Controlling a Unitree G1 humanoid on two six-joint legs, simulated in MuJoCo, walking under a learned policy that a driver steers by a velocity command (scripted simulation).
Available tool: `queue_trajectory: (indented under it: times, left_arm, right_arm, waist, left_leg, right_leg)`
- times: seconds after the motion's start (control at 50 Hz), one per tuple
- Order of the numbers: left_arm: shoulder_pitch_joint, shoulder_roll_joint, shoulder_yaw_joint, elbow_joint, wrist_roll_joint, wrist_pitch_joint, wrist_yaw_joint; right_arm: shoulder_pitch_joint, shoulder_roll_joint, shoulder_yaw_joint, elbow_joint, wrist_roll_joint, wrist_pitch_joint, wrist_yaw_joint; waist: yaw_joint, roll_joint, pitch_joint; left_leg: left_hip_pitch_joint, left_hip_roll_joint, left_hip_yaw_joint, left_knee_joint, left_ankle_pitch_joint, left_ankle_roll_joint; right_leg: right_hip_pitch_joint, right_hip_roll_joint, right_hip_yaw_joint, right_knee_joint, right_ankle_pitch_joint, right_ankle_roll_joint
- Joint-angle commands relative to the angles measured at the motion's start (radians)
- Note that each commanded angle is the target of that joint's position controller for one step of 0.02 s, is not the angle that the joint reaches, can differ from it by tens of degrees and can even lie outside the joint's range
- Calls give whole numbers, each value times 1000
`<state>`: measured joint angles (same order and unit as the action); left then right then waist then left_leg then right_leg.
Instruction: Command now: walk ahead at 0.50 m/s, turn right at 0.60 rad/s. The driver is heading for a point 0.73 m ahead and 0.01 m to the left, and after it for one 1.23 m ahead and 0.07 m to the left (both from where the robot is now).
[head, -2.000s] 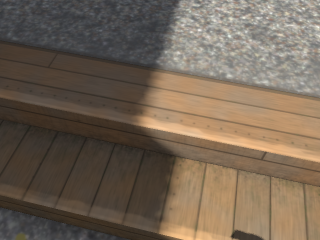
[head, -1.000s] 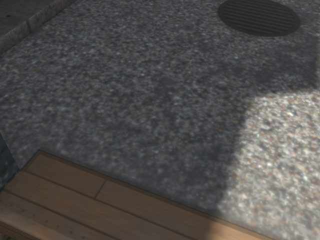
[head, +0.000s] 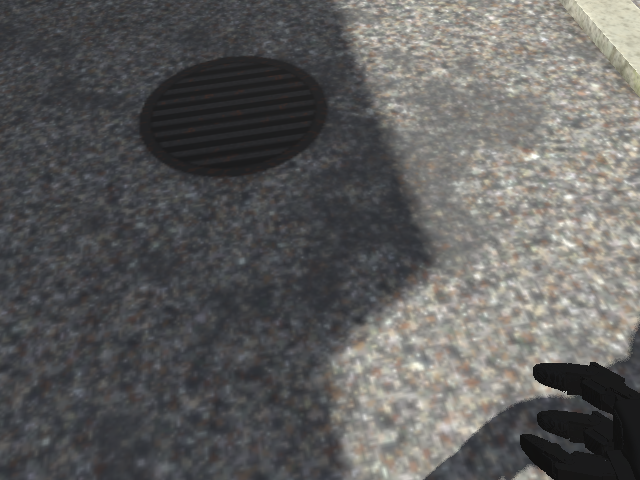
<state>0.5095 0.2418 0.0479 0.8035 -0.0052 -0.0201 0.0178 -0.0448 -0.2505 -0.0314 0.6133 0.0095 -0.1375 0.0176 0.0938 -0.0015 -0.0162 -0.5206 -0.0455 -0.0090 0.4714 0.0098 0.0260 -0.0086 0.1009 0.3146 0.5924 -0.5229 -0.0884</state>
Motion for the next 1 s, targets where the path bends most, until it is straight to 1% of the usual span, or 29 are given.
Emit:
queue_trajectory:
  times: [0.02, 0.04, 0.06, 0.08, 0.1, 0.14, 0.18, 0.22, 0.26, 0.32, 0.38, 0.42, 0.44, 0.48, 0.5, 0.52, 0.54, 0.56, 0.58, 0.6, 0.62, 0.64, 0.66, 0.72, 0.76, 0.82, 0.86, 0.96, 1.0]
  left_arm:
    - [90, 8, -17, -158, -21, -34, -2]
    - [51, 101, 3, -130, -31, -28, 4]
    - [-81, 144, 15, -152, -24, -24, -1]
    - [-158, 135, 18, -177, -15, -28, -5]
    - [-194, 128, 25, -197, -7, -30, -10]
    - [-180, 81, 21, -202, -28, -19, -15]
    - [-210, 62, 19, -212, -21, -8, -14]
    - [-257, 62, 18, -228, -17, -7, -17]
    - [-304, 62, 15, -236, -14, -15, -19]
    - [-419, 41, 3, -255, -11, -32, -34]
    - [-531, 36, -3, -289, -16, -38, -52]
    - [-591, 39, -3, -318, -22, -41, -62]
    - [-603, 44, 0, -329, -22, -43, -65]
    - [-554, 73, 15, -328, -13, -44, -69]
    - [-447, 105, 33, -303, -8, -44, -66]
    - [-279, 156, 60, -253, -3, -42, -55]
    - [-68, 244, 86, -210, 9, -32, -34]
    - [-90, 286, 80, -209, 10, -39, -33]
    - [-67, 196, 65, -205, 5, -39, -31]
    - [-141, 164, 51, -200, -1, -43, -30]
    - [-208, 134, 41, -201, -5, -46, -34]
    - [-258, 110, 36, -202, 1, -50, -39]
    - [-281, 88, 30, -202, 7, -56, -42]
    - [-283, 110, 37, -173, 3, -79, -43]
    - [-262, 133, 45, -149, 10, -82, -33]
    - [-230, 149, 49, -121, 11, -81, -23]
    - [-202, 170, 55, -100, 9, -82, -19]
    - [-163, 188, 69, -49, -6, -69, -12]
    - [-188, 205, 74, -49, -10, -56, -3]
  right_arm:
    - [401, -223, -72, 23, -23, 5, -17]
    - [330, -105, -52, -12, -22, 16, -25]
    - [281, -61, -40, -15, -20, 24, -34]
    - [258, -84, -41, 1, -25, 26, -32]
    - [251, -87, -42, 20, -29, 22, -30]
    - [255, -75, -42, 55, -25, 12, -25]
    - [263, -78, -46, 89, -13, 3, -19]
    - [271, -111, -56, 112, -19, 3, -16]
    - [278, -128, -57, 132, -23, 3, -15]
    - [318, -146, -54, 166, -8, 13, -17]
    - [397, -169, -54, 211, 10, 32, -10]
    - [437, -177, -52, 236, 13, 48, -8]
    - [442, -187, -53, 246, 15, 57, -9]
    - [434, -210, -55, 254, 18, 70, -13]
    - [421, -218, -55, 260, 24, 76, -18]
    - [407, -213, -50, 256, 26, 77, -24]
    - [379, -168, -31, 214, -8, 66, -27]
    - [488, -54, 4, 195, -19, 41, -11]
    - [413, -157, -24, 204, 11, 22, 0]
    - [322, -162, -28, 164, 32, 16, 2]
    - [288, -144, -25, 160, 22, 17, -4]
    - [289, -136, -29, 161, 6, 23, -8]
    - [319, -125, -31, 168, 4, 37, -6]
    - [330, -85, -27, 166, -3, 67, -11]
    - [265, -76, -24, 148, -9, 71, -13]
    - [170, -64, -16, 133, 1, 69, -1]
    - [109, -60, -12, 115, 7, 66, 8]
    - [18, -79, -18, 55, 7, 69, 33]
    - [53, -98, -28, 46, 2, 70, 43]
  waist:
    - [-118, 514, -460]
    - [-138, 311, -346]
    - [-154, 139, -203]
    - [-131, 26, -114]
    - [-116, 16, -59]
    - [-90, 72, -16]
    - [-83, 80, 18]
    - [-82, 55, 32]
    - [-90, 28, 36]
    - [-132, 21, 43]
    - [-180, 17, 65]
    - [-194, 33, 77]
    - [-189, 46, 75]
    - [-139, 103, 21]
    - [-70, 117, -43]
    - [11, 113, -137]
    - [83, -9, -283]
    - [-19, -212, -396]
    - [37, -122, -380]
    - [14, -104, -214]
    - [-27, -33, -133]
    - [-66, -25, -80]
    - [-102, -41, -62]
    - [-137, -50, -22]
    - [-125, -51, 10]
    - [-82, -55, 37]
    - [-54, -55, 48]
    - [-29, -55, 78]
    - [-60, -78, 42]
  left_leg:
    - [1033, 521, -832, -103, -205, 277]
    - [901, 477, -768, -143, -340, 240]
    - [705, 424, -543, -159, -322, 191]
    - [538, 376, -426, -190, -237, 169]
    - [451, 335, -337, -213, -157, 168]
    - [381, 282, -209, -266, -111, 158]
    - [352, 272, -131, -285, -22, 164]
    - [350, 287, -86, -296, 61, 173]
    - [341, 275, -37, -308, 128, 172]
    - [379, 249, 30, -315, 167, 151]
    - [517, 283, 29, -298, 191, 158]
    - [600, 309, 25, -275, 231, 158]
    - [627, 317, 28, -252, 292, 154]
    - [646, 314, 58, -145, 576, 140]
    - [622, 297, 88, -26, 708, 121]
    - [502, 261, 121, 156, 675, 88]
    - [218, 198, 143, 489, 268, 50]
    - [-144, 25, 33, 793, -590, 5]
    - [-242, 69, -91, 882, -587, 11]
    - [-295, 112, -62, 869, -487, 10]
    - [-260, 152, -47, 804, -403, 2]
    - [-211, 173, -46, 749, -353, -9]
    - [-152, 190, -56, 724, -320, -18]
    - [-126, 196, -48, 641, -256, -51]
    - [-167, 199, -46, 536, -148, -63]
    - [-148, 179, -33, 340, 41, -48]
    - [-125, 157, -22, 249, 95, -36]
    - [-191, 132, -17, 150, -21, 22]
    - [-113, 90, 33, 135, -127, 58]
  right_leg:
    - [-698, 16, -105, 753, -57, 62]
    - [-760, -80, -100, 879, 48, 79]
    - [-739, -114, -147, 882, 154, 87]
    - [-699, -145, -169, 853, 206, 85]
    - [-683, -171, -166, 804, 231, 80]
    - [-662, -201, -187, 746, 244, 73]
    - [-706, -216, -202, 703, 244, 79]
    - [-755, -224, -195, 635, 302, 89]
    - [-742, -214, -192, 503, 400, 87]
    - [-681, -197, -260, 254, 527, 68]
    - [-715, -185, -300, 108, 530, 55]
    - [-726, -170, -325, 46, 478, 43]
    - [-710, -155, -339, 19, 439, 32]
    - [-563, -98, -383, -25, 351, -3]
    - [-393, -66, -404, -79, 379, -33]
    - [-122, -71, -376, -107, 470, -71]
    - [237, -286, -116, -49, 589, -144]
    - [470, -520, 370, -162, 500, -313]
    - [431, -491, 370, -214, 426, -293]
    - [285, -445, 189, -240, 480, -247]
    - [133, -390, 73, -271, 557, -211]
    - [12, -355, 6, -309, 595, -191]
    - [-70, -331, -34, -350, 595, -184]
    - [-185, -321, -110, -424, 620, -196]
    - [-195, -307, -174, -445, 624, -182]
    - [-185, -279, -275, -453, 598, -131]
    - [-158, -291, -309, -457, 566, -112]
    - [39, -368, -340, -384, 605, -74]
    - [79, -370, -373, -286, 852, -46]
